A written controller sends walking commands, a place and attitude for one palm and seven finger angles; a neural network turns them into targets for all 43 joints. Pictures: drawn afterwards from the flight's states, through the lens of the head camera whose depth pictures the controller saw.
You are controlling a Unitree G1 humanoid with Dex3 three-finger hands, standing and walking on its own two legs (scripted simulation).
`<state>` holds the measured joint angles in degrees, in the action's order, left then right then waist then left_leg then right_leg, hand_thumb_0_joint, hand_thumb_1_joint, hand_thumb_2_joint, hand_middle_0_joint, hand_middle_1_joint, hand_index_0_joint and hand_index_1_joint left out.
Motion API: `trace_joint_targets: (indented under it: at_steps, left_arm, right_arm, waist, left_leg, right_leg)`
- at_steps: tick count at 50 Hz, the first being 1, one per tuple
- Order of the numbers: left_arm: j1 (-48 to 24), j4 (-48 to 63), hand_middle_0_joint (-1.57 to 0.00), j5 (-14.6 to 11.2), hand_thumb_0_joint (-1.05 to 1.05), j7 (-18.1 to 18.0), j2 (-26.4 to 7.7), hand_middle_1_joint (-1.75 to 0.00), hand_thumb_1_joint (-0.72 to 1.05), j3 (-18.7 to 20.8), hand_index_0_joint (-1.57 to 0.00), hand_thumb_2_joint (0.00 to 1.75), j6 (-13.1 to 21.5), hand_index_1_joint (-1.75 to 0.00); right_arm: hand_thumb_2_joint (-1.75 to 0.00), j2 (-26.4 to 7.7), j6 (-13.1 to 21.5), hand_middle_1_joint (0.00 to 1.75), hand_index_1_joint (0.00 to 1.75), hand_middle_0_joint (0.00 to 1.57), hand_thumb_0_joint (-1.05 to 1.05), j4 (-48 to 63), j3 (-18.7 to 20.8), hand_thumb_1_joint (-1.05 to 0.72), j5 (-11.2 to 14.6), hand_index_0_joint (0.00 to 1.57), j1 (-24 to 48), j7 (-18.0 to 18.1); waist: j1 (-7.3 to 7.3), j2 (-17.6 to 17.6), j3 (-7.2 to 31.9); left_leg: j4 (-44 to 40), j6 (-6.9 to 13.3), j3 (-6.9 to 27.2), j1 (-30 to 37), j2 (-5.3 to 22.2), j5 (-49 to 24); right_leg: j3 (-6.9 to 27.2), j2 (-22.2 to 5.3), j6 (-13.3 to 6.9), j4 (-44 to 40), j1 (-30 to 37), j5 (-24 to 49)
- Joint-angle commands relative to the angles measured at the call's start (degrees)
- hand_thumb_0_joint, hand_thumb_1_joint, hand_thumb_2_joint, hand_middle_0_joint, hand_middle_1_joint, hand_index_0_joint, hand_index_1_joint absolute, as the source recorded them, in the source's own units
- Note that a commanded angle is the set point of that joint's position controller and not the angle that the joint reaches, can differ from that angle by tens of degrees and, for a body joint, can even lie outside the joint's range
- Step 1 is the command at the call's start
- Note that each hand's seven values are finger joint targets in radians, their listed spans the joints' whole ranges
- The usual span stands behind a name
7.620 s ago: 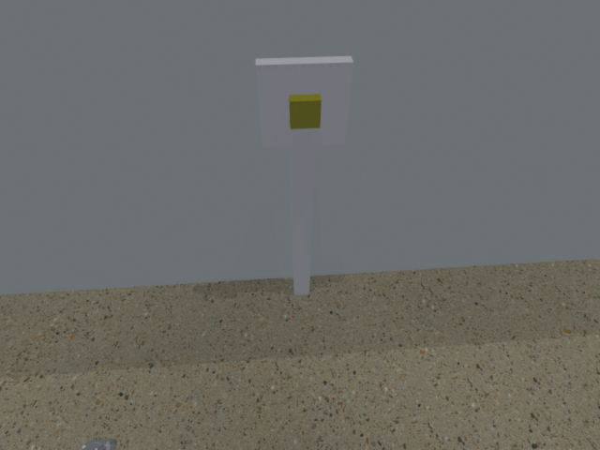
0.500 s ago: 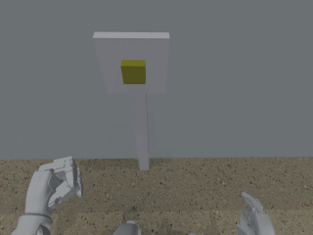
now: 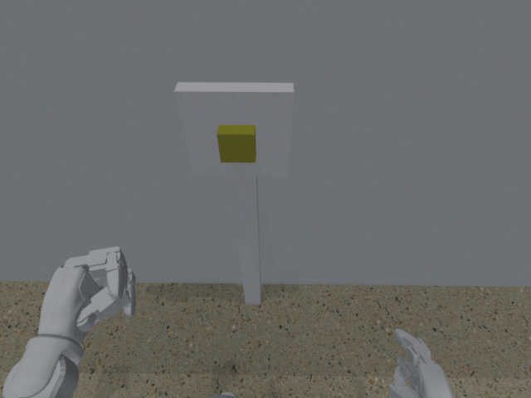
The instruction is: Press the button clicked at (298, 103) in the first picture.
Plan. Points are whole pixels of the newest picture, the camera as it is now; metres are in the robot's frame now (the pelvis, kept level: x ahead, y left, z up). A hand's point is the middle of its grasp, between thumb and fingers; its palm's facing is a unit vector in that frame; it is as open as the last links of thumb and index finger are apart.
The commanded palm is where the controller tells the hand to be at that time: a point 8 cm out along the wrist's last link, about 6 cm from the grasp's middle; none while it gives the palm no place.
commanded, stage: raise the hand and make a fist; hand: left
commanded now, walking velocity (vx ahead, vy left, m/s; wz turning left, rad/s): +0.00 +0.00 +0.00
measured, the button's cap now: (237, 143) +0.53 +0.10 +0.10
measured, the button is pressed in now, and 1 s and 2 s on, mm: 0 0 0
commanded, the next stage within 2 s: aim a knuckle at the button in 0.42 s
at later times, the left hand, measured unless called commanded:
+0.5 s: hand (141, 292) +0.23 +0.18 +0.09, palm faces +0.05 -1.00 -0.04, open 3.1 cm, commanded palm +0.20 +0.24 +0.09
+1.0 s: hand (184, 247) +0.31 +0.15 +0.08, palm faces +0.01 -1.00 +0.00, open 3.1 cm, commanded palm +0.28 +0.20 +0.08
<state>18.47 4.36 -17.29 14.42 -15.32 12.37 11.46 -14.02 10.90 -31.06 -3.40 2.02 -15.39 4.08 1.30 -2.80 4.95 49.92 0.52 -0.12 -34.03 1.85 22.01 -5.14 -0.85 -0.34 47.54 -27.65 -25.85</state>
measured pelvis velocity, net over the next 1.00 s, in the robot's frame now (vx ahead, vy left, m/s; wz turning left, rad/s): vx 0.00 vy -0.01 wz -0.02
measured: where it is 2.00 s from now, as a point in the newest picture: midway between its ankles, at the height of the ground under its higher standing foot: outside the picture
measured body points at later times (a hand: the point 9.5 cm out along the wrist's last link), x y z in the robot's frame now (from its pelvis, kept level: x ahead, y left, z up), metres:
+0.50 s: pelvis +0.00 -0.02 +0.01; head +0.02 -0.03 +0.46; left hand +0.22 +0.24 +0.09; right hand +0.18 -0.26 -0.07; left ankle +0.03 +0.11 -0.70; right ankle -0.02 -0.12 -0.70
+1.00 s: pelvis +0.00 -0.01 +0.00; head +0.03 -0.02 +0.45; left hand +0.30 +0.20 +0.08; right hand +0.16 -0.25 -0.09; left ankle +0.03 +0.11 -0.70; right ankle -0.02 -0.12 -0.70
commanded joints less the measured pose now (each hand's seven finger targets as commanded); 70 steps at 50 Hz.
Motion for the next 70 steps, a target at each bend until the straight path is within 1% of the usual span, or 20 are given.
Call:
trace_joint_targets:
  at_steps: [1, 14, 17, 19, 26, 32, 38, 39, 42, 44, 48, 49, 52, 54, 57, 62, 64, 68, 69, 70]
  left_arm:
    - [-7.16, 11.09, -1.30, -1.93, 0.00, 0.43, -8.60, -1.50, 0.90, 6.21, -1.30, 0.90, 3.22, -1.50]
    - [-6.88, 9.16, -1.30, -1.49, 0.00, -0.31, -8.54, -1.50, 0.90, 6.24, -1.30, 0.90, 5.31, -1.50]
    - [-7.68, 10.10, -1.30, -1.39, 0.00, -0.16, -7.87, -1.50, 0.90, 5.56, -1.30, 0.90, 6.08, -1.50]
    - [-6.88, 8.07, -1.30, -1.44, 0.00, 0.09, -8.16, -1.50, 0.90, 5.61, -1.30, 0.90, 5.81, -1.50]
    - [-7.87, 8.70, -1.30, -1.79, 0.00, 0.94, -7.83, -1.50, 0.90, 5.60, -1.30, 0.90, 5.88, -1.50]
    - [-17.51, 4.61, -1.30, -1.00, 0.00, 0.46, -5.91, -1.50, 0.90, 2.46, -1.30, 0.90, 5.94, -1.50]
    - [-24.17, 2.29, -1.30, 1.23, 0.00, -1.95, -5.00, -1.50, 0.90, 0.64, -1.30, 0.90, 5.43, -1.50]
    - [-24.81, 1.19, -1.30, 1.65, 0.00, -2.64, -5.36, -1.50, 0.90, 0.52, -1.30, 0.90, 5.33, -1.50]
    - [-25.38, -0.38, -1.30, 2.12, 0.00, -4.15, -3.41, -1.50, 0.90, -0.47, -1.30, 0.90, 5.28, -1.50]
    - [-23.03, -2.91, -1.30, 2.60, 0.00, -5.19, -5.25, -1.50, 0.90, 1.51, -1.30, 0.90, 5.12, -1.50]
    - [-26.48, -3.11, -1.30, 3.44, 0.00, -6.67, -3.74, -1.50, 0.90, 0.67, -1.30, 0.90, 5.53, -1.50]
    - [-27.15, -3.75, -1.30, 3.87, 0.00, -7.05, -3.50, -1.50, 0.90, -0.40, -1.30, 0.90, 5.77, -1.50]
    - [-31.51, -3.15, -1.30, 4.90, 0.00, -8.19, -0.81, -1.50, 0.90, -3.55, -1.30, 0.90, 6.78, -1.50]
    - [-35.63, -4.13, -1.30, 5.38, 0.00, -9.08, 0.04, -1.50, 0.90, -5.26, -1.30, 0.90, 7.45, -1.50]
    - [-40.10, -6.77, -1.30, 6.51, 0.00, -10.40, 0.61, -1.50, 0.90, -5.99, -1.30, 0.90, 7.63, -1.50]
    - [-44.17, -10.48, -1.30, 7.80, 0.00, -13.16, 1.96, -1.50, 0.90, -6.73, -1.30, 0.90, 7.91, -1.50]
    - [-44.61, -13.87, -1.30, 8.14, 0.00, -14.13, -0.09, -1.50, 0.90, -4.61, -1.30, 0.90, 7.93, -1.50]
    - [-49.87, -16.68, -1.30, 8.83, 0.00, -15.20, 2.13, -1.50, 0.90, -6.32, -1.30, 0.90, 8.61, -1.50]
    - [-50.81, -18.58, -1.30, 8.98, 0.00, -15.58, 0.96, -1.50, 0.90, -5.38, -1.30, 0.90, 8.83, -1.50]
    - [-50.69, -19.46, -1.30, 9.13, 0.00, -15.75, 0.97, -1.50, 0.90, -4.95, -1.30, 0.90, 9.23, -1.50]
  right_arm:
    - [-0.90, -7.14, 4.18, 0.30, 0.30, 0.20, 0.00, 8.60, 3.44, -0.90, 0.16, 0.20, 4.65, 0.72]
    - [-0.90, -7.25, 4.33, 0.30, 0.30, 0.20, 0.00, 8.14, 4.03, -0.90, -0.06, 0.20, 4.51, 0.49]
    - [-0.90, -6.99, 4.48, 0.30, 0.30, 0.20, 0.00, 8.04, 3.98, -0.90, 0.05, 0.20, 4.63, 0.52]
    - [-0.90, -7.09, 4.34, 0.30, 0.30, 0.20, 0.00, 7.80, 3.94, -0.90, -0.06, 0.20, 4.52, 0.52]
    - [-0.90, -6.85, 4.26, 0.30, 0.30, 0.20, 0.00, 7.92, 3.92, -0.90, 0.06, 0.20, 4.86, 0.78]
    - [-0.90, -7.19, 4.17, 0.30, 0.30, 0.20, 0.00, 6.44, 3.84, -0.90, -0.01, 0.20, 4.64, 1.09]
    - [-0.90, -6.86, 3.56, 0.30, 0.30, 0.20, 0.00, 5.99, 3.87, -0.90, -0.19, 0.20, 4.95, 0.86]
    - [-0.90, -7.02, 3.36, 0.30, 0.30, 0.20, 0.00, 5.87, 3.88, -0.90, -0.29, 0.20, 4.73, 0.79]
    - [-0.90, -6.67, 2.86, 0.30, 0.30, 0.20, 0.00, 5.92, 3.97, -0.90, -0.44, 0.20, 4.80, 0.15]
    - [-0.90, -7.03, 2.07, 0.30, 0.30, 0.20, 0.00, 6.04, 4.20, -0.90, -0.72, 0.20, 4.38, -0.24]
    - [-0.90, -6.63, 0.67, 0.30, 0.30, 0.20, 0.00, 6.20, 4.49, -0.90, -0.75, 0.20, 4.32, -0.92]
    - [-0.90, -6.78, 0.31, 0.30, 0.30, 0.20, 0.00, 6.21, 4.37, -0.90, -0.81, 0.20, 4.31, -1.02]
    - [-0.90, -6.54, 0.00, 0.30, 0.30, 0.20, 0.00, 5.91, 4.55, -0.90, -0.76, 0.20, 4.03, -1.36]
    - [-0.90, -6.81, -0.20, 0.30, 0.30, 0.20, 0.00, 5.22, 4.62, -0.90, -0.90, 0.20, 3.56, -1.34]
    - [-0.90, -6.81, -0.72, 0.30, 0.30, 0.20, 0.00, 4.53, 4.67, -0.90, -0.94, 0.20, 3.47, -1.39]
    - [-0.90, -6.59, -1.82, 0.30, 0.30, 0.20, 0.00, 4.05, 4.82, -0.90, -1.22, 0.20, 2.88, -1.91]
    - [-0.90, -6.94, -2.48, 0.30, 0.30, 0.20, 0.00, 3.58, 4.92, -0.90, -1.54, 0.20, 2.14, -2.07]
    - [-0.90, -6.52, -3.73, 0.30, 0.30, 0.20, 0.00, 3.31, 4.87, -0.90, -1.58, 0.20, 1.91, -2.54]
    - [-0.90, -6.74, -3.99, 0.30, 0.30, 0.20, 0.00, 3.10, 4.98, -0.90, -1.77, 0.20, 1.30, -2.56]
    - [-0.90, -6.62, -4.27, 0.30, 0.30, 0.20, 0.00, 3.13, 5.07, -0.90, -1.75, 0.20, 1.34, -2.69]
  waist:
    - [0.12, 0.30, 8.12]
    - [-0.13, 3.38, 6.30]
    - [0.01, -0.89, 7.11]
    - [-0.46, 3.29, 5.87]
    - [-0.09, 1.04, 6.95]
    - [-1.88, 3.22, 6.07]
    - [-1.40, 0.24, 9.91]
    - [-1.72, 3.19, 9.84]
    - [-0.93, 1.28, 11.02]
    - [-0.15, 5.09, 12.01]
    - [-0.42, 1.83, 12.29]
    - [-0.92, 3.85, 11.37]
    - [-1.75, 0.76, 12.00]
    - [-3.08, 4.87, 11.51]
    - [-2.96, 0.99, 12.62]
    - [-2.54, 1.87, 15.80]
    - [-2.53, 5.19, 16.04]
    - [-3.17, 2.35, 15.74]
    - [-3.57, 6.08, 15.23]
    - [-3.01, 5.39, 15.58]
  left_leg:
    - [-8.95, 0.68, 1.98, 10.35, -1.87, -10.99]
    - [-8.46, 1.01, 0.76, 9.34, -2.17, -10.60]
    - [-8.31, 0.90, 0.41, 10.13, -2.42, -10.75]
    - [-7.89, 1.11, 0.57, 8.99, -2.29, -10.56]
    - [-8.19, 1.02, 0.63, 10.03, -2.41, -11.45]
    - [-7.23, 1.08, 0.97, 9.01, -2.40, -8.94]
    - [-7.69, 1.01, 1.03, 10.99, -2.20, -10.60]
    - [-7.58, 1.17, 1.24, 10.36, -1.94, -10.77]
    - [-7.96, 0.84, 0.93, 11.10, -2.13, -12.22]
    - [-7.66, 1.01, 0.69, 9.88, -1.97, -13.88]
    - [-7.59, 0.69, -0.11, 10.63, -2.08, -14.96]
    - [-7.46, 0.94, 0.02, 9.75, -1.94, -14.46]
    - [-7.28, 0.66, 0.29, 11.34, -1.71, -14.33]
    - [-6.94, 0.94, 0.81, 10.68, -1.40, -13.02]
    - [-6.79, 0.58, 0.72, 11.03, -1.58, -11.99]
    - [-6.22, 0.54, 0.54, 11.49, -1.62, -13.45]
    - [-5.75, 0.74, 0.47, 9.95, -1.51, -13.70]
    - [-5.43, 0.52, -0.02, 10.04, -1.64, -13.58]
    - [-5.08, 0.84, 0.12, 8.75, -1.56, -13.20]
    - [-5.15, 0.72, -0.14, 8.39, -1.67, -13.24]
  right_leg:
    - [1.38, 2.42, -0.64, -8.85, 1.11, 13.85]
    - [3.61, 1.86, 0.17, -10.71, 1.92, 13.68]
    - [4.13, 1.44, 0.01, -10.71, 2.07, 14.34]
    - [4.59, 1.53, 0.47, -11.22, 1.96, 14.35]
    - [4.55, 1.26, 0.33, -10.84, 2.63, 16.11]
    - [4.68, 1.35, 0.45, -10.76, -0.63, 12.34]
    - [3.53, 1.40, -0.07, -9.04, -0.29, 14.36]
    - [3.45, 1.63, 0.11, -8.92, -0.15, 14.28]
    - [3.03, 1.51, -0.16, -8.11, 0.72, 16.90]
    - [3.18, 1.62, 0.01, -7.76, 2.45, 19.08]
    - [3.08, 1.57, -0.18, -7.15, 1.98, 21.30]
    - [3.10, 1.68, -0.06, -7.26, 1.62, 20.39]
    - [2.58, 1.83, -0.46, -6.50, -0.39, 19.68]
    - [2.39, 2.07, -0.21, -6.53, -1.71, 17.85]
    - [2.48, 1.80, -0.48, -5.96, -2.94, 16.74]
    - [2.53, 1.75, -0.61, -5.14, -2.30, 18.31]
    - [2.78, 1.92, -0.37, -5.13, -1.71, 18.89]
    - [2.80, 1.89, -0.48, -4.74, -3.07, 19.53]
    - [3.05, 2.00, -0.23, -5.01, -2.68, 19.33]
    - [3.32, 1.89, -0.30, -4.98, -2.26, 19.83]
